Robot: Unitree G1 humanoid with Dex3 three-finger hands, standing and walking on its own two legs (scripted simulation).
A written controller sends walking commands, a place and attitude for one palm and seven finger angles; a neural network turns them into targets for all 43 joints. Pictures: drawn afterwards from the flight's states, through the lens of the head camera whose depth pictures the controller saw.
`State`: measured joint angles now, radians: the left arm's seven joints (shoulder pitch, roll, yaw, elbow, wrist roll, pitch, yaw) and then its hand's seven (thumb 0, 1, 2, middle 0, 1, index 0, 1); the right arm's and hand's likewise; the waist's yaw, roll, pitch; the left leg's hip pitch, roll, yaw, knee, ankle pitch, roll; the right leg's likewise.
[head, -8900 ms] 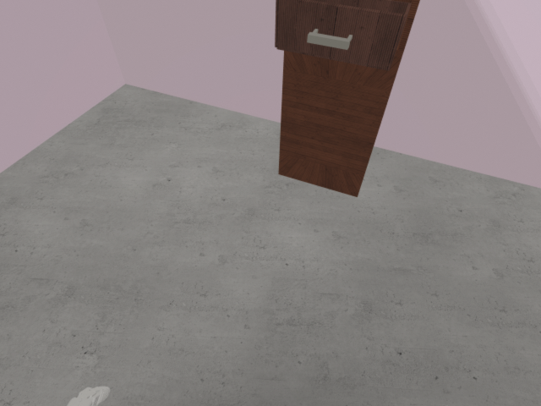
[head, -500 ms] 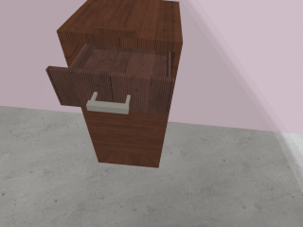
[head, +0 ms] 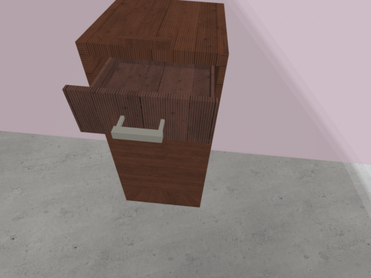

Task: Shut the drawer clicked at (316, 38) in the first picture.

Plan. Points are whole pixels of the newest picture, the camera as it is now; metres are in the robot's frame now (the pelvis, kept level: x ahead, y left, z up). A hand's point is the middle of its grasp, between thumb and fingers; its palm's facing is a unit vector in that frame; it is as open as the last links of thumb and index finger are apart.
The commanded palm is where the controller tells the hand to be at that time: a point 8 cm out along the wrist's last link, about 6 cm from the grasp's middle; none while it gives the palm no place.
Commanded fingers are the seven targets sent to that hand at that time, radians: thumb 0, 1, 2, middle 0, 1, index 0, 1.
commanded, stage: raise the hand and make a fist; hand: left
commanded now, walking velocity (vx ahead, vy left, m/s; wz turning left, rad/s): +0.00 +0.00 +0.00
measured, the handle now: (139, 127) +0.46 +0.16 +0.06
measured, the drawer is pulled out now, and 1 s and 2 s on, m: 0.17 0.17 0.17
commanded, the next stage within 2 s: bring the fist close to the handle in 1.94 s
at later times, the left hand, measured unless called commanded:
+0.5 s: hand (131, 265) +0.16 +0.12 -0.02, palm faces +0.04 -1.00 +0.05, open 5.8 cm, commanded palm +0.14 +0.18 +0.00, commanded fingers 0.00 0.90 0.90 -0.68 -0.82 -0.68 -0.82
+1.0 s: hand (128, 214) +0.22 +0.13 +0.07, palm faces -0.01 -1.00 -0.05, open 3.4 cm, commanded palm +0.18 +0.18 +0.08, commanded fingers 0.00 0.90 0.90 -1.18 -1.36 -1.18 -1.36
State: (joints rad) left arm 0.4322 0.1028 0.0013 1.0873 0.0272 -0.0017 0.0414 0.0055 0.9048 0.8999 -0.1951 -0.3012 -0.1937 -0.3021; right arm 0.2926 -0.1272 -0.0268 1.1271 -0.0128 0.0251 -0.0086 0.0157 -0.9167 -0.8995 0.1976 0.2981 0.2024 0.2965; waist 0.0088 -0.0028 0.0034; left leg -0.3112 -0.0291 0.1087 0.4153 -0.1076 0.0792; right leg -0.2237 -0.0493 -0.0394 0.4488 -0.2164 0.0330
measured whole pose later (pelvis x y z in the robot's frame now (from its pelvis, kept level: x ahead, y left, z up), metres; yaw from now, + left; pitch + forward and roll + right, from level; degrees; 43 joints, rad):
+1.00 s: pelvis +0.06 -0.04 -0.04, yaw +4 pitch +6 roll -1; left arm 0.64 0.23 0.10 -0.41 -0.29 -0.21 -0.25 0.02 0.90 0.90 -0.98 -1.16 -0.98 -1.16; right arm 0.32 -0.24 0.00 0.52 0.05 -0.15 -0.02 0.02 -0.90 -0.90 0.20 0.30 0.20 0.30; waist 0.00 0.05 -0.10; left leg -0.59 -0.01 0.02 0.85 -0.37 0.04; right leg -0.45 0.04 -0.05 0.83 -0.49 -0.03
